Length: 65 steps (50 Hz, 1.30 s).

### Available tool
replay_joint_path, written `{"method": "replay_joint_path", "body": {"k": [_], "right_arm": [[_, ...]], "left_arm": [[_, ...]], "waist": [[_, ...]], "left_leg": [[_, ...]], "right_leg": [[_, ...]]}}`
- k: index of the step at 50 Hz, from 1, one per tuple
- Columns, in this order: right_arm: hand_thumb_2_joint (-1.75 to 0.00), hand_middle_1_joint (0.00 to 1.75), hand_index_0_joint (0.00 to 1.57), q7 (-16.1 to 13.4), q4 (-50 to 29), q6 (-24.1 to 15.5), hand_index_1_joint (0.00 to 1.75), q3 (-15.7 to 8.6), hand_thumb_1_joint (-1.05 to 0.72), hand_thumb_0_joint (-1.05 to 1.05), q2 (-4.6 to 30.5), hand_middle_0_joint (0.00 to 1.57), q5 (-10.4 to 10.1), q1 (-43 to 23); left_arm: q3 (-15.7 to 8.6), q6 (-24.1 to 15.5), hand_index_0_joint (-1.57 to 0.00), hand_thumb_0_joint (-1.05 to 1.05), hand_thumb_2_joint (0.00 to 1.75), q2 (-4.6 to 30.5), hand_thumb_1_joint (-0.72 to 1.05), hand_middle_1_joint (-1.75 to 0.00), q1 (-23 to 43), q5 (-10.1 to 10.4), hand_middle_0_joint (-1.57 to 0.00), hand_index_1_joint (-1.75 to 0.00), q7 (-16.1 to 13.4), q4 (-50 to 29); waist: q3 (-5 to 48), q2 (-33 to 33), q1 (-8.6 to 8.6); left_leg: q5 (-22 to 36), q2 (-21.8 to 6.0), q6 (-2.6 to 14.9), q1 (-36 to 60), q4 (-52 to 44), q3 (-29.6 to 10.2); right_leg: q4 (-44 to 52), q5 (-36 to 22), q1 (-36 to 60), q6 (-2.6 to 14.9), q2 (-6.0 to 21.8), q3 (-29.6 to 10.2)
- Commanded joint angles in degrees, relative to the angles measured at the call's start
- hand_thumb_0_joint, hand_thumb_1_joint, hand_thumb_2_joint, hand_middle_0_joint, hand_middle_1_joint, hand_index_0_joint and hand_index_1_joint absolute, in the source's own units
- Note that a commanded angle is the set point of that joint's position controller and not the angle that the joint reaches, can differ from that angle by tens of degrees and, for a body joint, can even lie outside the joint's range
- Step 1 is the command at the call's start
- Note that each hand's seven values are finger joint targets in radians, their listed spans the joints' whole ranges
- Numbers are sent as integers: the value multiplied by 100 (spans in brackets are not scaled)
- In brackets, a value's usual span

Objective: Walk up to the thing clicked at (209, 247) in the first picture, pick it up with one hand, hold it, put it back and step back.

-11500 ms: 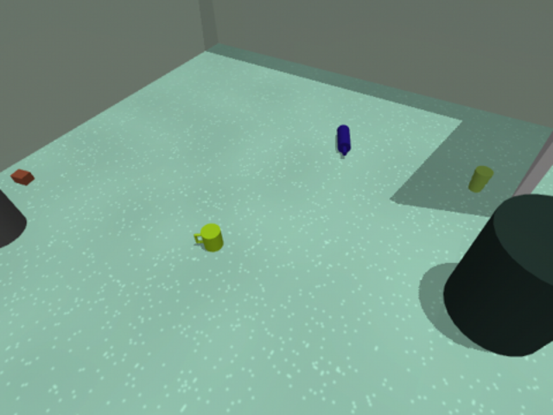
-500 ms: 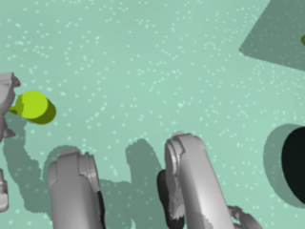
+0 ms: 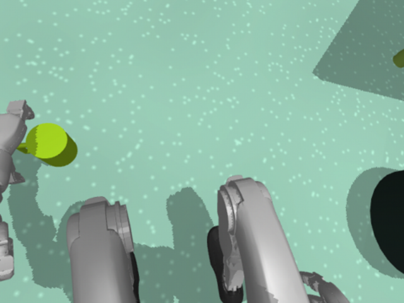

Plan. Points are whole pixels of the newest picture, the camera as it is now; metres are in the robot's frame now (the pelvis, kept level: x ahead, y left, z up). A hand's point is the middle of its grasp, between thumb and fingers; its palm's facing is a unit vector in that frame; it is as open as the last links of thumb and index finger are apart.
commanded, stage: rise first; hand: left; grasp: from above
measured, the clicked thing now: (46, 146) +0.48 +0.32 -0.29
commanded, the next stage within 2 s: approach in 0.50 s
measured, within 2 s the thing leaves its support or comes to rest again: neither
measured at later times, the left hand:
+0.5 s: hand (12, 152) +0.43 +0.33 -0.16, palm faces -0.45 -0.07 -0.89, open 13.4 cm
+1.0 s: hand (47, 132) +0.47 +0.28 -0.18, palm faces -0.41 -0.07 -0.91, open 13.9 cm
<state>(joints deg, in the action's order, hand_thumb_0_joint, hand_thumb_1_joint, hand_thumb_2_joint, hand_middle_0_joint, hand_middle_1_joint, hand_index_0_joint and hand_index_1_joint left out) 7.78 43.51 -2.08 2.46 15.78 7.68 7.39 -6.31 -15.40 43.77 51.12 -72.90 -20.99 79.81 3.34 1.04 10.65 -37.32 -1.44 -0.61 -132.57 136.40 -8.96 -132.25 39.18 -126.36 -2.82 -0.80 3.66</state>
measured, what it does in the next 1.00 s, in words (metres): stands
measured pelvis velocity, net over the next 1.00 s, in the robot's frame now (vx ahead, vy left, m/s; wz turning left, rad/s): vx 0.00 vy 0.00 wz -0.01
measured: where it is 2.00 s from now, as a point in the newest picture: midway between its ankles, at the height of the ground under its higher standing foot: (179, 290)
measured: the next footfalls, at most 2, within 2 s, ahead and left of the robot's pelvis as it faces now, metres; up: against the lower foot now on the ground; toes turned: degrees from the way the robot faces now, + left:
none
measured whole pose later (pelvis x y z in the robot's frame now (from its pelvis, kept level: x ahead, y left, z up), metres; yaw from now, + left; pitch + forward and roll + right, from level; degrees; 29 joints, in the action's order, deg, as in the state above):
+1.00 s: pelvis +0.00 +0.00 -0.01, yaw -1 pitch +33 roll -8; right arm 7.9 43.1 -4.6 5.3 16.1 9.7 7.7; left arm -4.6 -12.6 42.9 59.7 -75.1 -26.7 88.9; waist 2.3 1.3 15.4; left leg -37.2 -1.3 -1.5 -134.9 138.2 -10.0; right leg -134.0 38.7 -129.1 -2.4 -1.2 4.3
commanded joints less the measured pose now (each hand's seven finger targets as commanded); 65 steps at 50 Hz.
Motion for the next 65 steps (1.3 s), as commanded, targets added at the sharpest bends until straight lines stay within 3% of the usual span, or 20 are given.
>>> {"method": "replay_joint_path", "body": {"k": [1,2,6,11,21,23,27,29,30,33,36,41,42,44,49,53,56,59,63,65], "right_arm": [[-91,30,20,-105,-59,-26,30,-437,-91,0,1355,20,-10,1041],[-90,30,20,-107,-66,-31,30,-411,-91,0,1361,20,-2,1039],[-90,30,20,-113,-67,-50,30,-408,-91,0,1333,20,1,1002],[-90,30,20,-113,-35,-89,30,-384,-91,0,1360,20,17,1057],[-90,30,20,-90,-78,-117,30,-408,-91,0,1368,20,19,1093],[-90,30,20,-87,-78,-111,30,-390,-91,0,1356,20,27,1091],[-90,30,20,-81,-76,-112,30,-412,-91,0,1351,20,23,1113],[-90,30,20,-62,-73,-110,30,-401,-91,0,1355,20,26,1161],[-90,30,20,-74,-69,-96,30,-414,-91,0,1361,20,13,1111],[-89,30,20,-70,-21,-104,30,-349,-90,0,1344,20,57,1142],[-89,30,20,-65,31,-149,30,-295,-90,0,1344,20,84,1168],[-89,30,20,-80,43,-217,30,-257,-89,0,1417,20,152,1227],[-89,30,20,-88,44,-226,30,-250,-89,0,1429,20,156,1205],[-89,30,20,-86,17,-233,30,-204,-89,0,1451,20,203,1268],[-89,30,20,-45,-89,-243,30,-89,-90,0,1437,20,240,1197],[-90,30,20,-21,-203,-211,30,-81,-90,0,1410,20,166,1100],[-89,30,20,15,-160,-249,30,-71,-90,0,1407,20,134,1192],[-89,30,20,6,-138,-278,30,-66,-90,0,1442,20,145,1237],[-90,30,20,2,-103,-289,30,-59,-90,0,1420,20,164,1236],[-90,30,20,-5,-98,-282,30,-61,-90,0,1434,20,183,1293]], "left_arm": [[-162,52,-15,0,97,1565,-49,-96,1690,101,-17,-98,-239,-698],[-257,37,-16,0,96,1709,-48,-96,1782,99,-17,-97,-259,-782],[-76,33,-17,0,95,1439,-47,-95,1753,92,-18,-96,-235,-665],[-102,17,-18,0,94,1508,-46,-93,1874,86,-19,-95,-248,-668],[-226,21,-21,0,90,1576,-41,-92,1568,105,-22,-93,-266,-679],[-134,38,-21,0,90,1522,-42,-92,1683,77,-22,-92,-266,-571],[-214,25,-22,0,89,1554,-40,-89,1509,105,-23,-90,-259,-734],[-151,26,-22,0,90,1435,-41,-90,1544,115,-22,-91,-239,-709],[-233,8,-20,0,96,1613,-46,-87,1739,126,-24,-92,-258,-880],[-93,16,-14,0,99,1404,-48,-96,1668,110,-15,-97,-263,-425],[118,-55,-12,0,101,1240,-51,-96,2147,126,-14,-99,-273,-390],[316,-75,-11,0,106,1013,-52,-99,2709,20,-13,-101,-484,-355],[275,-32,-10,0,103,1073,-53,-99,2676,6,-11,-100,-559,-288],[251,114,-8,0,103,1099,-54,-99,2695,-124,-10,-100,-680,-12],[-70,536,-10,0,106,1464,-53,-100,2444,-124,-12,-102,-855,371],[-227,774,-10,0,106,1676,-54,-102,2112,55,-11,-103,-771,155],[16,825,-6,0,101,1316,-57,-100,2097,231,-7,-100,-514,361],[-188,642,-7,0,102,1744,-57,-102,2217,386,-7,-102,-359,-71],[11,336,-7,0,104,1451,-57,-103,2267,369,-7,-103,-231,-125],[-45,173,-7,0,106,1579,-56,-104,2276,295,-8,-105,-281,-263]], "waist": [[3649,-1583,14],[3665,-1661,7],[3619,-1608,55],[3686,-1699,118],[3725,-1801,-3],[3560,-1633,126],[3820,-1738,-20],[3787,-1671,73],[3903,-1685,17],[3594,-1418,167],[3418,-1357,381],[3643,-1872,560],[3640,-1960,480],[3671,-2016,576],[3655,-1857,378],[4081,-1870,192],[3476,-1289,521],[3729,-1272,381],[3530,-1363,513],[3605,-1538,493]], "left_leg": [[583,112,199,3049,-1408,648],[524,119,195,2990,-1433,636],[444,117,183,3033,-1464,600],[556,119,169,3108,-1436,568],[607,127,145,3221,-1486,578],[527,121,181,3031,-1398,605],[695,130,167,3182,-1423,630],[771,133,169,3177,-1406,611],[747,131,175,3175,-1415,609],[807,127,210,2957,-1249,639],[605,117,225,2764,-1175,598],[551,101,128,3152,-1251,524],[573,98,114,3186,-1283,532],[691,102,108,3240,-1263,538],[722,120,193,2865,-1193,664],[941,111,231,2838,-1141,732],[764,88,319,2293,-965,682],[726,78,315,2162,-900,655],[478,79,254,2270,-898,561],[523,90,216,2358,-889,550]], "right_leg": [[1410,-966,1476,484,-162,478],[1373,-900,1472,485,-149,489],[1377,-833,1368,497,-161,521],[1271,-938,1335,485,-137,550],[1230,-967,1366,500,-119,555],[1304,-922,1331,489,-140,545],[1286,-1032,1468,492,-130,534],[1278,-1129,1525,487,-137,554],[1291,-1104,1500,492,-145,542],[1328,-1198,1559,456,-156,512],[1374,-1043,1416,444,-165,510],[1219,-953,1184,482,-174,653],[1190,-966,1148,487,-167,664],[1148,-1100,1151,489,-173,686],[1190,-1195,1387,470,-192,589],[1145,-1425,1824,450,-213,505],[1207,-1361,1785,387,-230,481],[1257,-1232,2120,365,-231,420],[1194,-950,1810,419,-260,533],[1163,-962,1864,426,-257,546]]}}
